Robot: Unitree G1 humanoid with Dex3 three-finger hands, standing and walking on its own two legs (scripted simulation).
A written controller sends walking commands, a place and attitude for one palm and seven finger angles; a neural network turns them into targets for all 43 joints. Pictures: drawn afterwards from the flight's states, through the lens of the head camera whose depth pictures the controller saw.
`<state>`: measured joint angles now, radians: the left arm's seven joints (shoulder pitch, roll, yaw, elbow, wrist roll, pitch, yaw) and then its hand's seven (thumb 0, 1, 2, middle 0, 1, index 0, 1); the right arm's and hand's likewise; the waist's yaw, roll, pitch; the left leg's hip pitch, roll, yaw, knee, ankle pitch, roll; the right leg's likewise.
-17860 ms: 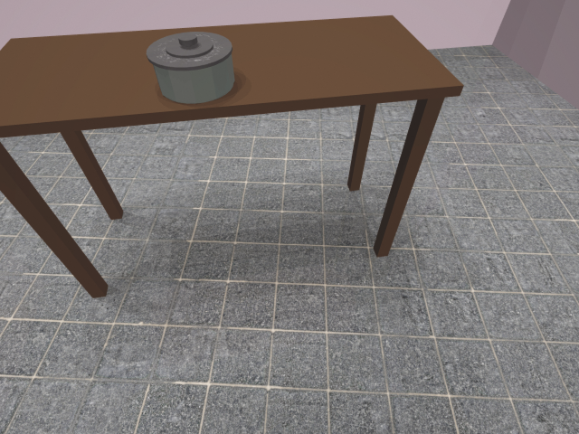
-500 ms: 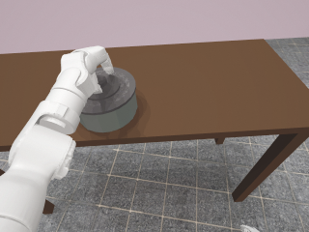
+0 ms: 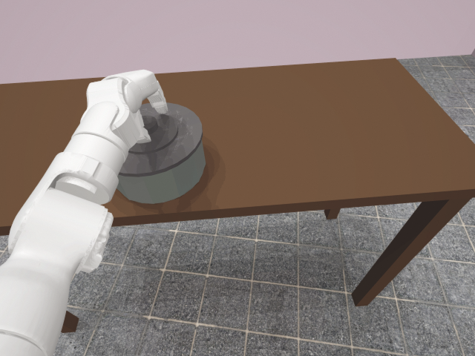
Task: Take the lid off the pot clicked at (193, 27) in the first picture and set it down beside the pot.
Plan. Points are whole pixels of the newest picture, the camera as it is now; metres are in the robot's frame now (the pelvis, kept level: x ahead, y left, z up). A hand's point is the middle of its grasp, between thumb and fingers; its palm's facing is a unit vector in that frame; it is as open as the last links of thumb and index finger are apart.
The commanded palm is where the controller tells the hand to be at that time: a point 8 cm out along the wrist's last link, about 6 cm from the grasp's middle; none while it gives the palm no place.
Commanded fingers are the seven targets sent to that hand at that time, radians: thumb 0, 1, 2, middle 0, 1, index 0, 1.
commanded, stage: lower the open fingers around the knob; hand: left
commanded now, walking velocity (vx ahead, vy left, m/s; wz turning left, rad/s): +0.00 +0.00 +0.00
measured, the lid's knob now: (145, 125) +0.49 +0.16 +0.15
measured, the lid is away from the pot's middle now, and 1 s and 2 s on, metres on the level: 0.00 0.00 0.00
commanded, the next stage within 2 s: close the fingers and squeeze the knob in 0.46 s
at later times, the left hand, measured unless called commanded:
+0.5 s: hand (136, 125) +0.45 +0.16 +0.17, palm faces -0.33 -0.13 -0.94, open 10.2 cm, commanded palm +0.43 +0.17 +0.22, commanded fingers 0.00 -0.23 1.23 -0.80 -0.08 -0.80 -0.08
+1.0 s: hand (139, 129) +0.45 +0.16 +0.17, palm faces -0.35 -0.10 -0.93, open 9.4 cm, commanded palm +0.44 +0.16 +0.22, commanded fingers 0.00 0.09 1.00 -0.58 -0.94 -0.58 -0.94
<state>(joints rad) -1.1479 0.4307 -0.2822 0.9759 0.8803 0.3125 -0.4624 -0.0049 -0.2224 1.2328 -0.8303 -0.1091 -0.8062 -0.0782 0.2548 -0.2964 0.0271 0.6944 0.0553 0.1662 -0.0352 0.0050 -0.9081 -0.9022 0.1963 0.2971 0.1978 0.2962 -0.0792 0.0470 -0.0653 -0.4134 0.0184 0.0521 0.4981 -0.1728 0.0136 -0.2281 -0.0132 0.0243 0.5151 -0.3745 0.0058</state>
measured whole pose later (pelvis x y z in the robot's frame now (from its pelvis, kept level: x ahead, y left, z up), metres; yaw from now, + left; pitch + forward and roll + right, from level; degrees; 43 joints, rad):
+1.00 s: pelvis +0.00 +0.00 +0.00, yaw +1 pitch +4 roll +1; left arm -1.10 0.40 -0.34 0.88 0.86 0.36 -0.47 0.00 -0.02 1.04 -0.47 -0.77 -0.56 -0.80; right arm 0.19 -0.28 0.04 0.69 0.05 0.15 -0.03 0.01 -0.91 -0.90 0.20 0.30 0.20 0.30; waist -0.05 0.06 -0.06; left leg -0.41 0.01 0.03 0.50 -0.17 0.01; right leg -0.21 -0.02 0.01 0.51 -0.38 0.01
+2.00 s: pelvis +0.01 +0.00 +0.00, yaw +0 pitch +4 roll +1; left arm -1.05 0.42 -0.29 0.83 0.86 0.33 -0.46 0.01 0.26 0.87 -0.58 -1.05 -0.67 -1.00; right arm 0.19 -0.28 0.04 0.67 0.06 0.16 -0.03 0.01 -0.91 -0.90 0.20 0.30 0.20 0.30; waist -0.05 0.05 -0.06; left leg -0.39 0.01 0.05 0.50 -0.18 0.01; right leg -0.20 -0.02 0.02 0.50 -0.38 0.01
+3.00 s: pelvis +0.00 +0.00 +0.00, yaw +1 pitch +3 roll +1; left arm -1.14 0.46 -0.31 0.83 0.84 0.34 -0.56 0.03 0.27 0.85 -0.58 -1.02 -0.69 -0.99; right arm 0.18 -0.28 0.04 0.70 0.05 0.08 -0.05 0.01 -0.91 -0.90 0.20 0.30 0.20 0.30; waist -0.04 0.06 -0.05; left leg -0.37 0.01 0.03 0.47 -0.16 0.01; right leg -0.18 -0.02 0.01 0.50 -0.37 0.00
